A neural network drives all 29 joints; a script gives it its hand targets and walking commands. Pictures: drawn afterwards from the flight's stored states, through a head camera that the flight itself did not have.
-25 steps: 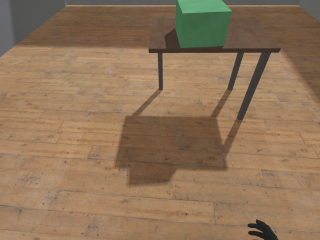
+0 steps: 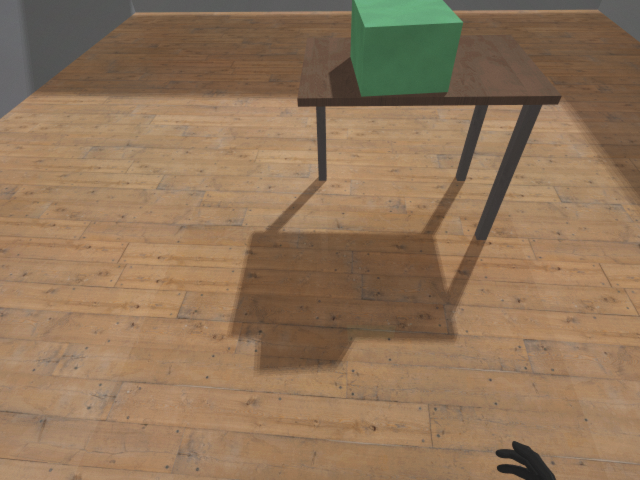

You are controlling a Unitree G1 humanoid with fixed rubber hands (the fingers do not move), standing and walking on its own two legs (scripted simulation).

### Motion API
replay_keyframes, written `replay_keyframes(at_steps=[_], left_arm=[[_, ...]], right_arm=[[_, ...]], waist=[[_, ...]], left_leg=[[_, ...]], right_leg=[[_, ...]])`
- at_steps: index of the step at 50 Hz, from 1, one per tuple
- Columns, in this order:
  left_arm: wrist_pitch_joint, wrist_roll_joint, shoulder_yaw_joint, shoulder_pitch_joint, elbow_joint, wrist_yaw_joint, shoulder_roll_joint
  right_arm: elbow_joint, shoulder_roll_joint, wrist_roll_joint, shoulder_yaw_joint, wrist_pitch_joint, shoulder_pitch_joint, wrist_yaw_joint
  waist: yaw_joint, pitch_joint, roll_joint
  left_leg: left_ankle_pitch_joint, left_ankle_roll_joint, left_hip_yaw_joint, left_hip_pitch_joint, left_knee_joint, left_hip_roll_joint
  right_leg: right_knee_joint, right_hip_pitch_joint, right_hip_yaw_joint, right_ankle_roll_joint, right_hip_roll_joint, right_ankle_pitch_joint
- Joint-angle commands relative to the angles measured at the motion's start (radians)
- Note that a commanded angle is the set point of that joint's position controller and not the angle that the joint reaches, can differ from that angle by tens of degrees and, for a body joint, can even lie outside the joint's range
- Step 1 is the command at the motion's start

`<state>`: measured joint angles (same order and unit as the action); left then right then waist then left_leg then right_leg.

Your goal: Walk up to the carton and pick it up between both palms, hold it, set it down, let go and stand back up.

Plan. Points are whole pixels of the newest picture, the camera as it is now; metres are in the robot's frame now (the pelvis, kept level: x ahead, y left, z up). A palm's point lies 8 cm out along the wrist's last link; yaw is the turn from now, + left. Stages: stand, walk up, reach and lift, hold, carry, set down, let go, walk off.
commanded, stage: stand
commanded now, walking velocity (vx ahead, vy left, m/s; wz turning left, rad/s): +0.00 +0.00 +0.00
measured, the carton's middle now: (398, 42) +1.37 -0.19 +0.01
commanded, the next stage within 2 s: none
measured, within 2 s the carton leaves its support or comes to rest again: neither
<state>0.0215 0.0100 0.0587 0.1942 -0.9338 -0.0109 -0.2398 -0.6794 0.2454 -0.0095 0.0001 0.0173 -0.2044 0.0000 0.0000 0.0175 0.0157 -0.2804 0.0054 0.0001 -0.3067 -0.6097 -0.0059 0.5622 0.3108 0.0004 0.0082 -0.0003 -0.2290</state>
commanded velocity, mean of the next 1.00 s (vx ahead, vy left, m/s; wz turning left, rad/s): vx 0.00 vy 0.00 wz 0.00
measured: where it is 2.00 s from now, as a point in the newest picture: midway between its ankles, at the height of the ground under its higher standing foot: outside the picture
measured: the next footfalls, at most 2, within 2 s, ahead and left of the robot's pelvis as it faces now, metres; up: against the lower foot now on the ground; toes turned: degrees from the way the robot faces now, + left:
none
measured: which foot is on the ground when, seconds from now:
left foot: down 0.00-1.00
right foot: down 0.00-1.00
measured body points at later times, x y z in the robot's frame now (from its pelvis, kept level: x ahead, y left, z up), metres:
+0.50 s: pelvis +0.00 +0.00 +0.00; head +0.00 +0.00 +0.45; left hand +0.09 +0.26 -0.13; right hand +0.14 -0.25 -0.10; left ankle +0.03 +0.11 -0.73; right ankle +0.05 -0.13 -0.73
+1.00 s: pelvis +0.00 +0.00 +0.00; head +0.00 +0.00 +0.45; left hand +0.09 +0.26 -0.13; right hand +0.14 -0.25 -0.10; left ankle +0.03 +0.11 -0.73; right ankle +0.05 -0.13 -0.73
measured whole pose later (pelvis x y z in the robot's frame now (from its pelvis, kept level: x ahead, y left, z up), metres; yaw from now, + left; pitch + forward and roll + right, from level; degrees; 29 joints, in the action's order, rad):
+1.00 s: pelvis +0.00 +0.00 +0.00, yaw +0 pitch -1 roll -1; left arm 0.02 0.01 0.06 0.19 -0.96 -0.01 -0.24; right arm -0.71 0.25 -0.01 0.00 0.02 -0.20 0.00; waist 0.00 0.02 0.02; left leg -0.27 0.01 0.00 -0.31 -0.60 -0.01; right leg 0.55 0.31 0.00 0.01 0.00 -0.22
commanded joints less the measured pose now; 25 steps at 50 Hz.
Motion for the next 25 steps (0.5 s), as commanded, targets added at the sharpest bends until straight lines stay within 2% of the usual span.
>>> replay_keyframes(at_steps=[1, 4, 7, 8, 10, 11, 13, 14, 16, 18, 19, 23, 24, 25], left_arm=[[0.041, -0.008, 0.028, -0.037, 0.064, -0.010, -0.251], [0.039, -0.006, 0.034, -0.040, 0.064, -0.008, -0.258], [0.042, -0.008, 0.033, -0.020, 0.058, -0.008, -0.261], [0.041, -0.008, 0.033, -0.034, 0.058, -0.008, -0.267], [0.042, -0.007, 0.029, -0.030, 0.053, -0.008, -0.257], [0.042, -0.010, 0.030, -0.015, 0.054, -0.007, -0.259], [0.041, -0.011, 0.030, -0.028, 0.056, -0.008, -0.253], [0.039, -0.009, 0.029, -0.039, 0.054, -0.007, -0.256], [0.041, -0.008, 0.028, -0.023, 0.057, -0.008, -0.251], [0.039, -0.010, 0.028, -0.020, 0.053, -0.008, -0.254], [0.039, -0.009, 0.031, -0.031, 0.053, -0.008, -0.257], [0.040, -0.007, 0.029, -0.017, 0.053, -0.005, -0.252], [0.041, -0.006, 0.031, -0.023, 0.052, -0.007, -0.255], [0.041, -0.007, 0.032, -0.030, 0.049, -0.007, -0.257]], right_arm=[[-0.008, 0.264, 0.011, 0.063, 0.047, 0.025, -0.010], [-0.003, 0.253, 0.010, 0.062, 0.047, 0.023, -0.008], [-0.010, 0.263, 0.012, 0.065, 0.046, 0.018, -0.010], [-0.008, 0.258, 0.014, 0.064, 0.047, 0.019, -0.009], [-0.017, 0.261, 0.013, 0.065, 0.045, 0.011, -0.008], [-0.017, 0.263, 0.011, 0.064, 0.046, 0.006, -0.010], [-0.017, 0.262, 0.015, 0.064, 0.047, 0.014, -0.011], [-0.021, 0.266, 0.014, 0.065, 0.048, 0.010, -0.012], [-0.016, 0.265, 0.012, 0.064, 0.047, 0.027, -0.009], [-0.024, 0.278, 0.013, 0.067, 0.046, 0.022, -0.010], [-0.019, 0.262, 0.013, 0.065, 0.047, 0.019, -0.011], [-0.018, 0.263, 0.011, 0.061, 0.046, 0.034, -0.008], [-0.021, 0.263, 0.015, 0.064, 0.047, 0.023, -0.007], [-0.022, 0.259, 0.015, 0.063, 0.048, 0.018, -0.010]], waist=[[0.000, -0.117, 0.125], [-0.003, -0.120, 0.104], [-0.006, -0.123, 0.124], [0.001, -0.130, 0.099], [0.001, -0.124, 0.110], [-0.006, -0.124, 0.100], [0.001, -0.120, 0.080], [0.004, -0.126, 0.108], [-0.007, -0.117, 0.119], [-0.007, -0.112, 0.116], [0.003, -0.113, 0.091], [-0.012, -0.124, 0.125], [-0.001, -0.112, 0.124], [0.001, -0.105, 0.097]], left_leg=[[0.026, 0.012, -0.112, 0.119, 0.255, -0.138], [0.026, 0.012, -0.118, 0.118, 0.254, -0.137], [0.055, 0.013, -0.114, 0.125, 0.242, -0.137], [0.059, 0.010, -0.112, 0.130, 0.240, -0.137], [0.065, 0.007, -0.106, 0.132, 0.244, -0.135], [0.058, 0.012, -0.115, 0.122, 0.239, -0.141], [0.047, 0.014, -0.111, 0.143, 0.241, -0.140], [0.047, 0.009, -0.112, 0.141, 0.245, -0.139], [0.041, 0.014, -0.114, 0.111, 0.253, -0.139], [0.017, 0.013, -0.113, 0.113, 0.260, -0.142], [0.000, 0.015, -0.124, 0.102, 0.264, -0.144], [0.012, 0.014, -0.130, 0.113, 0.265, -0.144], [0.003, 0.010, -0.122, 0.112, 0.267, -0.141], [0.002, 0.009, -0.124, 0.105, 0.264, -0.140]], right_leg=[[-0.138, -0.112, -0.092, -0.043, -0.114, 0.052], [-0.136, -0.112, -0.094, -0.045, -0.114, 0.041], [-0.144, -0.115, -0.100, -0.048, -0.117, 0.052], [-0.142, -0.120, -0.097, -0.047, -0.120, 0.060], [-0.141, -0.116, -0.099, -0.046, -0.122, 0.076], [-0.143, -0.120, -0.099, -0.044, -0.121, 0.062], [-0.149, -0.096, -0.105, -0.047, -0.121, 0.048], [-0.149, -0.100, -0.099, -0.044, -0.118, 0.042], [-0.141, -0.120, -0.096, -0.044, -0.119, 0.058], [-0.141, -0.109, -0.092, -0.041, -0.115, 0.044], [-0.139, -0.121, -0.092, -0.040, -0.115, 0.041], [-0.139, -0.119, -0.089, -0.042, -0.113, 0.032], [-0.148, -0.111, -0.090, -0.044, -0.115, 0.029], [-0.149, -0.109, -0.097, -0.044, -0.117, 0.033]])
